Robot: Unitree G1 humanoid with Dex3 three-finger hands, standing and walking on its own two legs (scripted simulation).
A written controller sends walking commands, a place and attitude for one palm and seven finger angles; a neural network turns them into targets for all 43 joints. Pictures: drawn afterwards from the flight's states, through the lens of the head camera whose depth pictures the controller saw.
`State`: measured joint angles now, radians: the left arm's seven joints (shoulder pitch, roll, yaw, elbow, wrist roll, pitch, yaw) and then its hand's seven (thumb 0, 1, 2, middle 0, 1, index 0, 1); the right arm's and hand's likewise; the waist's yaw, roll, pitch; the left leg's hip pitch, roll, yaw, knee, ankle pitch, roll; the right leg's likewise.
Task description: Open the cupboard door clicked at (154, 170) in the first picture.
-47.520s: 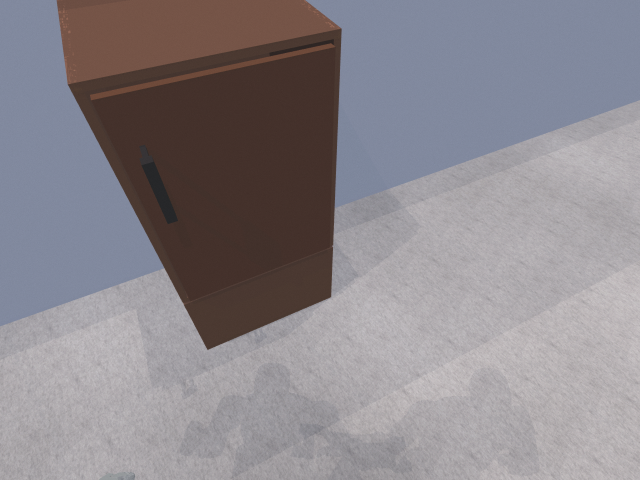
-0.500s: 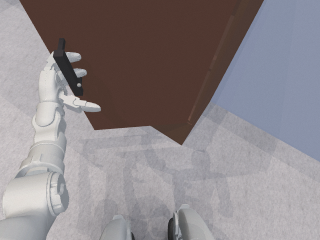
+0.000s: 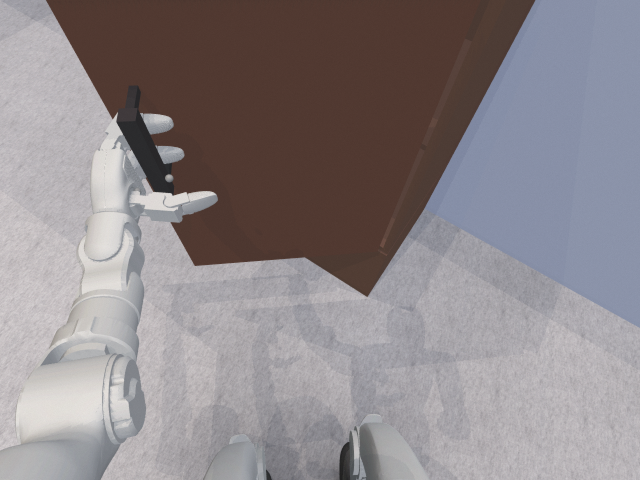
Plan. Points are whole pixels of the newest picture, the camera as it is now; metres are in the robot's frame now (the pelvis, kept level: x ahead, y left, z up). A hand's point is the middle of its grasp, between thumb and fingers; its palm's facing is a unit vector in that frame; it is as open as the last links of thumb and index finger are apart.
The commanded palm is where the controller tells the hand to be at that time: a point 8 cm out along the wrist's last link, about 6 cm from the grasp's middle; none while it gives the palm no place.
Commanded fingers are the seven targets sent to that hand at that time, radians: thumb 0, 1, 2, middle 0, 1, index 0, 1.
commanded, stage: close the thumb around the handle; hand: left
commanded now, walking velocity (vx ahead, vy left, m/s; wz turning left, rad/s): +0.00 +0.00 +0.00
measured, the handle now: (150, 146) +0.53 +0.19 +0.06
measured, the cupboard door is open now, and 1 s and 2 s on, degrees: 40 53 77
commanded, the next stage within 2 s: pull the door open along its arc in 0.42 s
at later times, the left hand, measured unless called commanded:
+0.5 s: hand (168, 176) +0.48 +0.16 +0.06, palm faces +0.04 -1.00 -0.02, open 5.5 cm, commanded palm +0.45 +0.22 +0.06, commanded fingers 0.00 0.90 0.90 -0.40 -1.35 -0.40 -1.35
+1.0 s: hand (179, 238) +0.39 +0.14 +0.06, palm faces +0.08 -1.00 +0.05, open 5.8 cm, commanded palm +0.33 +0.20 +0.06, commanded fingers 0.00 0.90 0.90 -0.40 -1.35 -0.40 -1.35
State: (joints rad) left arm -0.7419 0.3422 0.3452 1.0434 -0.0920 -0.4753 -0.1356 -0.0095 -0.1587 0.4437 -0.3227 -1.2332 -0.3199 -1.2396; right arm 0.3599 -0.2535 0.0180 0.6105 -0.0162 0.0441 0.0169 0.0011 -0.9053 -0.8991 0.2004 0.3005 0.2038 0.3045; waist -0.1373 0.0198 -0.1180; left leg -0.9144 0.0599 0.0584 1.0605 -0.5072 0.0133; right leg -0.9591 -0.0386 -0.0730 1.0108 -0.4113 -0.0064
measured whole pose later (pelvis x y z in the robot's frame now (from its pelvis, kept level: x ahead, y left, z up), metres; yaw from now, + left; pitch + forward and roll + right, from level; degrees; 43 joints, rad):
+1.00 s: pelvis +0.02 +0.00 +0.02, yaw -1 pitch +17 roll -1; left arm -0.24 0.14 0.18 0.51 -0.17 -0.43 -0.03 0.01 0.72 0.74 -0.37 -1.35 -0.37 -1.35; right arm 0.34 -0.24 -0.01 0.55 0.00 0.03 0.03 0.00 -0.91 -0.90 0.20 0.30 0.20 0.30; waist -0.07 0.02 -0.13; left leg -0.76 0.06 0.08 0.96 -0.50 0.01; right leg -0.82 -0.03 -0.05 0.92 -0.40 0.00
